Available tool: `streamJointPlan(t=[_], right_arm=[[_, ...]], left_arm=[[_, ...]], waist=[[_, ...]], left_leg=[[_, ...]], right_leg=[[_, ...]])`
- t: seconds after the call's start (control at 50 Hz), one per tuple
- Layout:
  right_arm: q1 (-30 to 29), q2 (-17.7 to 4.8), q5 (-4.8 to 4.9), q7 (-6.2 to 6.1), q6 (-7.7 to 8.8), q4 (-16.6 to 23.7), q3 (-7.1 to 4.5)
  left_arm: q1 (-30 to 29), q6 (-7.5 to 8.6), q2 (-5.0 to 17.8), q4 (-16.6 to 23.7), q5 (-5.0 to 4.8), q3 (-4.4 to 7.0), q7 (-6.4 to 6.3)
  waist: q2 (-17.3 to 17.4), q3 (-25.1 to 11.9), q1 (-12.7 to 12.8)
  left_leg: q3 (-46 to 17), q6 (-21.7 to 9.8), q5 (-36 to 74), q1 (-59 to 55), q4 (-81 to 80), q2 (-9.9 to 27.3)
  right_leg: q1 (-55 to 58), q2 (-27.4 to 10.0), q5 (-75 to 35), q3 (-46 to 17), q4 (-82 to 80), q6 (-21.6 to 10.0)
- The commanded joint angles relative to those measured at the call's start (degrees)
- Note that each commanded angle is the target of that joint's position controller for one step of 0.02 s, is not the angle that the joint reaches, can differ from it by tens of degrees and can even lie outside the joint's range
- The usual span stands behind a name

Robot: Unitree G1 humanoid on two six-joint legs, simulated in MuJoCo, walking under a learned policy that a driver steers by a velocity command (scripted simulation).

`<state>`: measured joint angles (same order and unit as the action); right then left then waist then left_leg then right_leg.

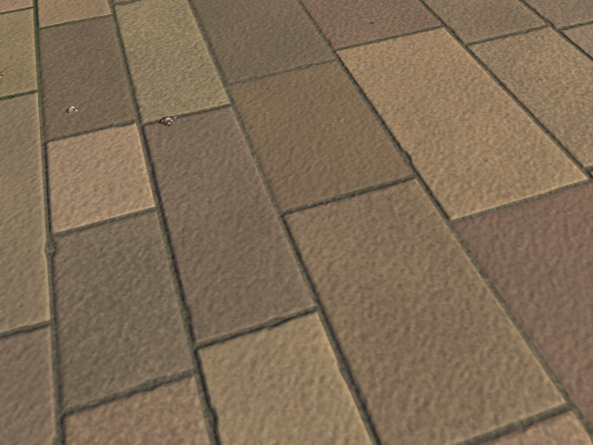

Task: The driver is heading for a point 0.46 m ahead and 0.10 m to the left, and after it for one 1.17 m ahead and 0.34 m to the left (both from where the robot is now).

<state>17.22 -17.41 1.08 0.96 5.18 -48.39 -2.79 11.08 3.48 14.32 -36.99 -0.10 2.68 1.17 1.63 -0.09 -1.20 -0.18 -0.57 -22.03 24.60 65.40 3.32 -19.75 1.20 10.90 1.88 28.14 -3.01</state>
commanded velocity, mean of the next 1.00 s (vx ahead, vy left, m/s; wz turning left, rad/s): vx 0.50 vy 0.00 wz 0.20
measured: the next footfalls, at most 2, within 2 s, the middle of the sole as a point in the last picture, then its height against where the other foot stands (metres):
left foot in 0.38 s outside the picture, level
right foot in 0.88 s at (339, 387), level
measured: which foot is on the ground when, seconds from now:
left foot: up 0.00-0.36, down 0.38-0.88, up 0.90-1.00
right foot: down 0.00-0.38, up 0.40-0.86, down 0.88-1.00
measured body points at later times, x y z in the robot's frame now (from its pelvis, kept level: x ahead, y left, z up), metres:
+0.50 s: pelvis +0.26 +0.07 +0.00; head +0.29 +0.08 +0.44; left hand +0.32 +0.35 -0.13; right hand +0.41 -0.20 -0.10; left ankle +0.32 +0.16 -0.74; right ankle +0.15 -0.08 -0.65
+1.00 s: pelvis +0.51 +0.04 +0.00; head +0.53 +0.03 +0.45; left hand +0.61 +0.33 -0.08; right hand +0.64 -0.23 -0.12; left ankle +0.40 +0.15 -0.65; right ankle +0.58 -0.06 -0.74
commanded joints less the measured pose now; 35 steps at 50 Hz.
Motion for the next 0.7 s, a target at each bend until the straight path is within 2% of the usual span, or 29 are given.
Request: streamJointPlan(t=[0.02, 0.04, 0.08, 0.12, 0.16, 0.22, 0.28, 0.32, 0.34, 0.36, 0.38, 0.4, 0.42, 0.44, 0.46, 0.48, 0.5, 0.52, 0.56, 0.62, 0.7], right_arm=[[-2.28, -4.67, -0.57, 0.02, 0.39, 5.05, -1.27], [-1.90, -3.53, -0.59, 0.00, -0.14, 4.86, -1.05], [-4.30, -2.63, -0.94, -0.25, -0.75, 5.66, -0.77], [-8.21, -1.56, -1.12, -0.10, -0.74, 6.58, -0.27], [-12.19, -0.87, -0.83, 0.32, -0.44, 7.43, 0.15], [-17.22, -1.23, -0.32, 1.01, -0.18, 8.90, 0.28], [-19.74, -2.46, -0.16, 1.77, 0.09, 10.36, -0.03], [-18.21, -3.47, -0.27, 2.01, 0.31, 10.24, -0.43], [-14.98, -4.38, -0.40, 1.91, 0.40, 9.44, -0.98], [-7.67, -6.44, -0.64, 1.52, 0.38, 7.13, -2.21], [2.17, -10.41, -1.11, 0.98, 0.37, 5.10, -3.50], [6.59, -15.56, -1.55, 0.97, 0.00, 4.11, -4.66], [7.54, -10.58, -0.45, 1.17, -0.03, 4.16, -3.34], [3.71, -8.57, -0.24, 1.11, 0.05, 4.62, -2.52], [0.04, -7.48, -0.52, 1.04, -0.06, 5.42, -2.16], [-2.82, -6.17, -0.94, 1.11, -0.18, 5.77, -1.82], [-4.38, -4.91, -1.55, 1.09, -0.04, 6.20, -1.39], [-4.96, -4.50, -1.57, 1.05, 0.02, 6.34, -1.37], [-4.36, -5.34, -0.97, 0.66, 0.36, 5.97, -1.77], [-2.33, -7.20, -0.49, -0.49, 0.15, 5.07, -2.54], [1.43, -8.30, 0.23, -1.30, -0.63, 3.99, -3.02]], left_arm=[[3.06, 0.94, 5.96, 1.60, 0.32, 1.87, 0.11], [2.92, 1.36, 6.40, 1.15, 0.18, 2.06, 0.06], [3.80, 1.96, 7.60, -0.07, 0.08, 2.51, -0.23], [5.05, 1.99, 8.43, -1.27, -0.07, 2.81, -0.64], [6.50, 1.79, 9.30, -2.34, -0.31, 3.05, -1.02], [9.84, 1.48, 10.71, -4.44, -0.94, 3.48, -1.20], [11.33, 0.88, 11.25, -6.27, -1.29, 3.78, -1.40], [11.28, 0.27, 11.79, -7.08, -1.30, 4.00, -1.60], [10.47, -0.08, 11.99, -7.21, -1.29, 3.99, -1.70], [10.49, -0.41, 10.93, -7.32, -1.05, 3.54, -1.81], [11.07, -0.51, 8.34, -6.29, -0.05, 2.36, -2.07], [17.59, 0.52, 2.38, -4.95, -0.08, 0.51, -1.72], [15.43, 1.62, 6.09, -5.91, -0.67, 1.18, -1.57], [10.20, 2.27, 9.55, -4.27, -1.79, 2.15, -1.29], [6.39, 2.60, 9.25, -3.26, -1.53, 1.93, -1.51], [4.20, 2.68, 8.83, -2.75, -0.41, 2.04, -1.80], [4.83, 2.36, 8.41, -2.71, 0.09, 2.26, -1.90], [5.69, 1.97, 7.58, -2.81, 0.23, 2.20, -1.86], [5.52, 1.26, 6.15, -2.66, 0.52, 1.95, -2.01], [-0.96, 1.23, 4.98, -0.86, 0.69, 1.40, -2.15], [-8.77, 1.99, 4.11, 0.63, -0.02, 0.91, -1.29]], waist=[[-7.12, -1.94, 0.91], [-6.87, -1.65, 0.17], [-5.63, -0.39, 0.01], [-4.94, 0.71, 1.07], [-5.03, 1.64, 2.46], [-5.17, 2.54, 4.42], [-5.40, 3.51, 4.59], [-6.14, 2.64, 3.39], [-6.35, 0.85, 1.29], [-5.41, -3.71, -2.01], [-0.75, -11.85, -5.47], [14.67, -18.83, -3.14], [12.64, -20.40, -5.18], [8.92, -12.28, -4.67], [4.39, -7.69, -3.34], [2.12, -3.88, -1.83], [3.24, -3.11, 0.21], [3.77, -2.94, 1.27], [3.24, -2.35, 2.07], [1.91, -0.13, 0.79], [2.58, 1.11, -2.03]], left_leg=[[-3.14, 0.43, 5.45, 15.31, -0.65, 4.77], [-2.77, 0.95, 6.76, 14.30, -2.14, 4.69], [-2.64, 1.92, 11.15, 15.05, -7.39, 4.70], [-2.40, 2.05, 17.74, 14.57, -15.49, 4.32], [-1.69, 1.82, 23.42, 12.30, -23.16, 3.13], [-1.06, 1.41, 26.40, 10.03, -29.72, 1.61], [-1.61, -0.55, 22.84, 10.40, -33.70, 1.09], [-0.57, -2.04, 18.63, 7.31, -35.35, 0.12], [1.02, -3.08, 17.37, 2.17, -36.77, -1.31], [2.55, -4.56, 17.26, -7.98, -37.43, -3.00], [-5.20, -7.67, 20.88, -24.09, -35.25, 4.24], [-32.31, -17.09, 8.69, -44.19, -40.87, 17.32], [-42.16, -17.51, 0.19, -45.25, -47.42, 18.13], [-35.20, -15.17, -0.67, -39.14, -48.29, 16.42], [-29.06, -13.94, 3.62, -31.59, -48.77, 14.13], [-24.86, -13.65, 9.15, -24.27, -50.15, 12.06], [-22.28, -13.36, 13.56, -19.54, -51.50, 10.44], [-20.99, -13.73, 15.74, -17.03, -52.86, 9.37], [-17.98, -14.79, 18.94, -14.24, -54.90, 8.48], [-14.52, -14.05, 20.51, -12.61, -56.31, 6.97], [-12.63, -12.02, 18.13, -11.71, -55.01, 5.20]], right_leg=[[13.58, -14.61, -6.48, -18.80, -16.86, -11.69], [11.70, -14.37, -8.91, -16.93, -18.00, -11.95], [10.25, -13.92, -12.16, -13.50, -19.50, -12.16], [9.93, -12.85, -12.65, -10.24, -20.15, -11.14], [9.51, -11.99, -11.78, -7.80, -20.34, -9.84], [11.68, -13.06, -8.84, -7.30, -19.49, -8.97], [16.71, -15.47, -8.83, -8.27, -16.88, -7.86], [19.43, -16.27, -13.26, -8.62, -13.92, -6.84], [19.80, -15.25, -20.52, -7.53, -9.72, -5.84], [18.40, -12.34, -27.85, -5.16, -0.66, -4.44], [9.58, -9.07, -19.73, -2.08, 15.18, -2.13], [-14.36, 0.98, 9.58, -0.60, 37.11, 2.52], [-21.51, 0.70, 22.11, -8.78, 44.86, 2.36], [-26.15, -2.35, 18.29, -8.30, 46.99, 1.67], [-25.40, -5.07, 13.21, -6.53, 44.89, 1.30], [-23.48, -6.63, 9.74, -5.93, 41.02, 1.44], [-19.65, -8.00, 7.32, -6.51, 38.17, 1.55], [-17.21, -8.13, 6.33, -6.44, 36.22, 2.01], [-15.85, -7.93, 4.71, -5.73, 31.59, 3.26], [-16.36, -7.11, -3.88, -5.55, 20.05, 4.84], [-11.70, -4.19, -13.61, -5.17, 6.94, 5.88]])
